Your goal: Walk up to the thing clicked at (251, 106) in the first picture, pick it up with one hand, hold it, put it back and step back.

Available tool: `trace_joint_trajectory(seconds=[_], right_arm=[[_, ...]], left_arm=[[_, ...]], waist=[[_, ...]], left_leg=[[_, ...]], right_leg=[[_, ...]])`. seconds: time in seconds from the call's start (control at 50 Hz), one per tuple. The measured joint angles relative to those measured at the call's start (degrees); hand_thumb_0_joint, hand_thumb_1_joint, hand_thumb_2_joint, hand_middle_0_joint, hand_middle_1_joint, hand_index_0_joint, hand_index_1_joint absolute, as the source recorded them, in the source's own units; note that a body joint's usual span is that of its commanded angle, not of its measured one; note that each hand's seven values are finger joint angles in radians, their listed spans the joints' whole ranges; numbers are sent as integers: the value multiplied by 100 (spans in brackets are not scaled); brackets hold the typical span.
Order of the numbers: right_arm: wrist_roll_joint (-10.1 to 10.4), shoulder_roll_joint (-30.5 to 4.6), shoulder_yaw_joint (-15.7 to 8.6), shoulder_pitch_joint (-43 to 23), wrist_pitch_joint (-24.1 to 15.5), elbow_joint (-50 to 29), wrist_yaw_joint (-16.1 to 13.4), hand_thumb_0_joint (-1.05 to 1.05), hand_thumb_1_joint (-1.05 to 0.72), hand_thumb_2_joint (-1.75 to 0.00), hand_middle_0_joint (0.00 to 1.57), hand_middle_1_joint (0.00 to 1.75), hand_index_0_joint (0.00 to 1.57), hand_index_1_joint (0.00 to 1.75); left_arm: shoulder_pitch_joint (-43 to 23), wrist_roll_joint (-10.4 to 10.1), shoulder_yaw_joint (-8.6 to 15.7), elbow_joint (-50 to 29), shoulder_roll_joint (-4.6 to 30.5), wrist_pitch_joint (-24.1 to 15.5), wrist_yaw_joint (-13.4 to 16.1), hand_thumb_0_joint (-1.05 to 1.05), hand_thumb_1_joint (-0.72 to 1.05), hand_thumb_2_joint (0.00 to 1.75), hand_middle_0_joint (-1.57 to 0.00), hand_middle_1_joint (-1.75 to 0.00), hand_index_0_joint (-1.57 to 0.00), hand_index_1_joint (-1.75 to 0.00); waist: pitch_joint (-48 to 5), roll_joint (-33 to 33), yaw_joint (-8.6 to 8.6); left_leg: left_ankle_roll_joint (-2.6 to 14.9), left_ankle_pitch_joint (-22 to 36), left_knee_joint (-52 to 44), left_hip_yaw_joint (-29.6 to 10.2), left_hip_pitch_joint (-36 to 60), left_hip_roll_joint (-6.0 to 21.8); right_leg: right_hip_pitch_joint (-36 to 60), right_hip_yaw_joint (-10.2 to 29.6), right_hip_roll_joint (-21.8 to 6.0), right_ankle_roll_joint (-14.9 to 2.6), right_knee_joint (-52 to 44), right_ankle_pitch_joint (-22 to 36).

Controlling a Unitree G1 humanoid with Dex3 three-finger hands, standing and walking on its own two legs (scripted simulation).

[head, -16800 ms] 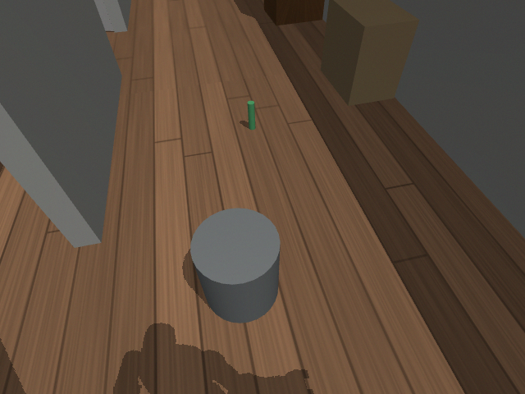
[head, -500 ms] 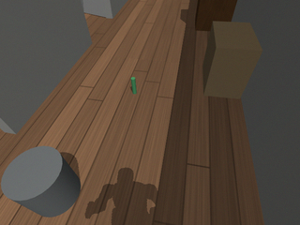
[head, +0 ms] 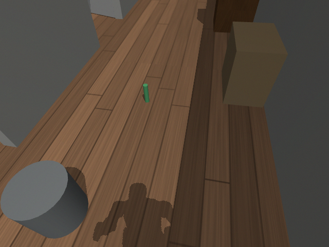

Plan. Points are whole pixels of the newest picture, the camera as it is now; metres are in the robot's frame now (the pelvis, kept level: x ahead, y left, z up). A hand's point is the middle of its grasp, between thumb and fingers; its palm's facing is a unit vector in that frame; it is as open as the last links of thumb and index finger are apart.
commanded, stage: stand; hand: left
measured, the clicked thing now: (146, 93) +1.46 +0.21 -0.69
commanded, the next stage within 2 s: walk up in 0.10 s
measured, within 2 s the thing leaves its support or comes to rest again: neither
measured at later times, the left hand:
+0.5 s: hand out of the picture +0.10 +0.37 -0.18, palm faces +0.00 -0.93 -0.36, open 7.4 cm
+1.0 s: hand (94, 148) +0.49 +0.29 -0.14, palm faces -0.06 -0.93 -0.37, open 7.4 cm
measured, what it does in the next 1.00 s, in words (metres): walks ahead: left foot, then right foot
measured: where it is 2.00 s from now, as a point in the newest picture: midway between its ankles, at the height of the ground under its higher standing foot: (169, 161)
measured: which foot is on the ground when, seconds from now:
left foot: down 0.00-0.16, up 0.18-0.38, down 0.40-0.94, up 0.96-1.00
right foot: down 0.00-0.42, up 0.44-0.86, down 0.88-1.00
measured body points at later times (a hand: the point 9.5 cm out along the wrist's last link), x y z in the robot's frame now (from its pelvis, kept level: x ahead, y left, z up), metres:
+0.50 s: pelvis +0.09 +0.07 -0.02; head +0.08 +0.10 +0.43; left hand +0.10 +0.41 -0.16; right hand +0.17 -0.27 -0.11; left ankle +0.13 +0.18 -0.75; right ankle +0.02 -0.08 -0.70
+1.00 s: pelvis +0.35 +0.03 -0.03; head +0.38 +0.01 +0.42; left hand +0.49 +0.34 -0.12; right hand +0.35 -0.29 -0.16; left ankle +0.18 +0.18 -0.67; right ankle +0.40 -0.08 -0.75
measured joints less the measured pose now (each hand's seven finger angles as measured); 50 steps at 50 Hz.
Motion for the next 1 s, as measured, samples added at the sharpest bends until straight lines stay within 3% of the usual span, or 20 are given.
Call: trace_joint_trajectory(seconds=[0.1, 0.16, 0.2, 0.28, 0.34, 0.38, 0.42, 0.44, 0.48, 0.52, 0.58, 0.7, 0.76, 0.84, 0.9, 0.94, 1.0], right_arm=[[3, -2, 5, -4, 1, -8, -1, 1, -90, -90, 20, 30, 21, 30], [-103, -28, -178, 197, -47, -175, 166, 1, -90, -90, 21, 30, 21, 30], [-154, -115, -278, 345, -35, -258, 233, 1, -90, -90, 21, 30, 21, 30], [-191, -336, -440, 391, -67, -311, 304, 1, -90, -90, 21, 30, 21, 30], [-200, -480, -549, 392, -125, -447, 395, 1, -90, -90, 20, 30, 21, 30], [-193, -499, -611, 433, -164, -563, 430, 1, -90, -90, 20, 30, 20, 30], [-183, -487, -677, 510, -259, -683, 423, 1, -90, -90, 20, 30, 20, 30], [-198, -455, -704, 522, -323, -734, 396, 1, -90, -90, 20, 30, 20, 30], [-224, -360, -698, 572, -410, -839, 324, 1, -90, -90, 20, 30, 21, 30], [-163, -268, -639, 695, -415, -853, 297, 1, -90, -90, 20, 30, 21, 30], [-104, -178, -524, 914, -406, -842, 281, 1, -90, -90, 21, 30, 21, 30], [-69, -119, -440, 1219, -467, -898, 293, 1, -90, -90, 21, 30, 21, 30], [-44, -139, -432, 1303, -479, -965, 307, 1, -90, -90, 21, 30, 21, 30], [-42, -212, -440, 1417, -453, -1066, 281, 1, -90, -90, 21, 30, 21, 30], [-52, -304, -455, 1483, -374, -1121, 225, 1, -90, -90, 21, 30, 21, 30], [-33, -330, -454, 1412, -288, -1116, 165, 1, -90, -90, 21, 30, 21, 30], [15, -235, -324, 1259, -241, -1123, 135, 1, -90, -90, 21, 30, 21, 30]], left_arm=[[-7, 0, 0, -12, -7, -4, -1, 0, 90, 90, -21, -30, -20, -30], [136, 103, 212, -174, 15, -43, -188, 0, 90, 90, -21, -30, -20, -30], [244, 151, 325, -304, 48, -107, -267, 0, 90, 90, -21, -30, -20, -30], [446, 201, 455, -556, 170, -250, -302, 0, 90, 90, -21, -30, -20, -30], [679, 225, 500, -582, 314, -177, -340, 0, 90, 90, -21, -30, -20, -30], [827, 221, 526, -558, 456, -83, -369, 0, 90, 90, -21, -30, -20, -30], [946, 219, 547, -543, 599, 13, -385, 0, 90, 90, -21, -30, -20, -30], [988, 215, 554, -535, 660, 55, -366, 1, 90, 90, -21, -30, -20, -30], [1023, 175, 534, -487, 677, 130, -302, 1, 90, 90, -21, -30, -20, -30], [980, 121, 454, -483, 639, 127, -295, 1, 91, 90, -20, -30, -20, -30], [875, 35, 391, -596, 575, -22, -371, 1, 91, 90, -20, -30, -20, -30], [688, 40, 366, -822, 498, -69, -535, 1, 91, 90, -20, -30, -20, -30], [596, 71, 367, -892, 486, -37, -583, 1, 91, 90, -21, -30, -20, -30], [397, 85, 361, -952, 445, -24, -587, 1, 91, 90, -21, -30, -20, -30], [219, 84, 387, -1019, 367, -77, -532, 1, 91, 90, -20, -30, -20, -30], [63, 90, 400, -1141, 241, -186, -473, 1, 91, 90, -20, -30, -20, -30], [61, -24, 387, -1415, 166, -352, -372, 0, 91, 90, -21, -30, -20, -30]], waist=[[-10, -5, 0], [-152, -4, 10], [-265, 18, 7], [-104, -22, 213], [-41, 29, 275], [-84, -21, 279], [-144, -150, 243], [-140, -283, 233], [-171, -420, 132], [-209, -452, -3], [-199, -498, -59], [-65, -428, -132], [11, -347, -161], [61, -192, -241], [73, 54, -293], [213, 338, -293], [289, 116, -116]], left_leg=[[4, -8, -2, 12, 4, 1], [266, -1077, 631, 11, -266, -16], [352, -1513, 1423, 131, -667, -3], [327, -1548, 2416, 368, -1368, 30], [297, -1470, 2150, 339, -1572, 194], [250, -1106, 1803, 396, -1528, 268], [203, -405, 1501, 504, -1359, 222], [212, -171, 1596, 621, -1327, 141], [258, -455, 1812, 782, -1254, 79], [323, -560, 1595, 800, -982, 46], [346, -462, 986, 870, -429, -18], [389, -540, 214, 983, 412, -117], [329, -710, 23, 1047, 730, -133], [185, -1161, 100, 1069, 1021, -88], [87, -1762, 647, 1037, 1068, 147], [278, -1865, 1945, 840, 675, 483], [363, -1808, 4220, 453, -376, 143]], right_leg=[[-1, 12, 1, 3, -2, -4], [-186, -7, 6, -110, 450, -857], [-217, -88, -11, -206, 496, -997], [47, -67, -129, -264, 156, -360], [254, -76, -153, -113, 157, -507], [303, -65, -203, -11, 373, -741], [185, -17, -326, -35, 975, -1222], [-12, 113, -407, -164, 1576, -1631], [-665, 570, -156, -244, 3117, -1886], [-1189, 645, 62, -268, 3973, -1598], [-1782, 566, 15, -170, 4107, -927], [-2416, 452, -347, 136, 3079, -122], [-2461, 316, -506, 116, 2410, 223], [-2208, 80, -561, -44, 1599, 404], [-1889, -134, -340, -115, 1391, 342], [-1763, -342, -137, -81, 1697, -21], [-1445, -258, -247, -126, 1807, -419]])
